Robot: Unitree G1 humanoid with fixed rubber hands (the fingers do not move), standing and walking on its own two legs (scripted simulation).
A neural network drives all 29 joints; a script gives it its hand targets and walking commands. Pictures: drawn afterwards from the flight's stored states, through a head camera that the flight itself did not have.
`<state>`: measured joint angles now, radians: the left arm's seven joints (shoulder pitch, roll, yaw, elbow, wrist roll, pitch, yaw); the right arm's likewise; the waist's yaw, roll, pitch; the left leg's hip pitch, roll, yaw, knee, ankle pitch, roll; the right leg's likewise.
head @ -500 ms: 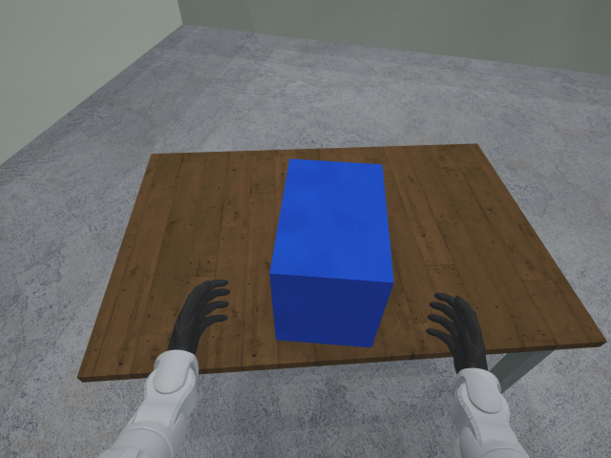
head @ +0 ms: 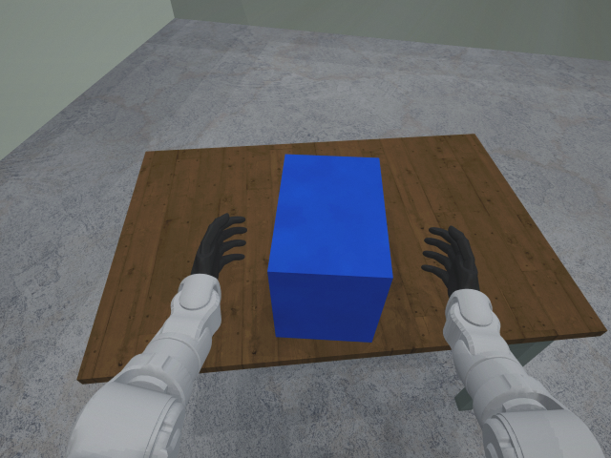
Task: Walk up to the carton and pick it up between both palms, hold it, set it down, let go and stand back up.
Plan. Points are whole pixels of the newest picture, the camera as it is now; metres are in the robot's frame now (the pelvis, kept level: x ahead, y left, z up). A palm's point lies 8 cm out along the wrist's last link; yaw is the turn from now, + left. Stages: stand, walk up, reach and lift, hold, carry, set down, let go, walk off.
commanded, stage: reach and lift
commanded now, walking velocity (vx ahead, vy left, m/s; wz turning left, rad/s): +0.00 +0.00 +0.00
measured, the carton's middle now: (327, 246) +0.49 -0.05 -0.06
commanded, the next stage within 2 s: none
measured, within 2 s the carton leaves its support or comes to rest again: neither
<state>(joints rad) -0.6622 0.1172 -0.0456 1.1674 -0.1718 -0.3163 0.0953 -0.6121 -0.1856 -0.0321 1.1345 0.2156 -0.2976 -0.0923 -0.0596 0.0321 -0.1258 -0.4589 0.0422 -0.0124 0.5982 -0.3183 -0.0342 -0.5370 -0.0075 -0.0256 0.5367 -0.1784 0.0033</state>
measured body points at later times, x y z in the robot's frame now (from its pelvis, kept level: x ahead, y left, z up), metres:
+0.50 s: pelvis +0.00 -0.01 -0.01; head +0.06 -0.02 +0.44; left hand +0.47 +0.12 +0.08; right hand +0.43 -0.24 +0.07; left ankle -0.02 +0.14 -0.73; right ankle +0.05 -0.12 -0.73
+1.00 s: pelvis +0.00 -0.01 -0.01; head +0.10 -0.01 +0.43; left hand +0.48 +0.11 +0.03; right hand +0.44 -0.23 +0.02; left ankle -0.02 +0.14 -0.73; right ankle +0.05 -0.12 -0.73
